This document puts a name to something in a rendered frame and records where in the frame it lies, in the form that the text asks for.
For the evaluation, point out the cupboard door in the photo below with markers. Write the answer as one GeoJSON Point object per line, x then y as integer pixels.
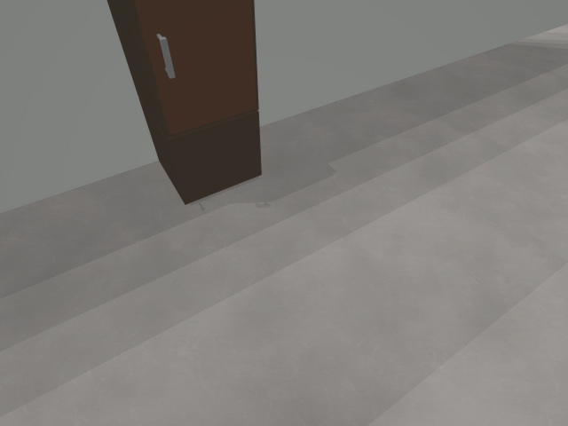
{"type": "Point", "coordinates": [212, 53]}

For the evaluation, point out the handle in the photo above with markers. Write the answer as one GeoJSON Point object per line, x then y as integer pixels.
{"type": "Point", "coordinates": [166, 55]}

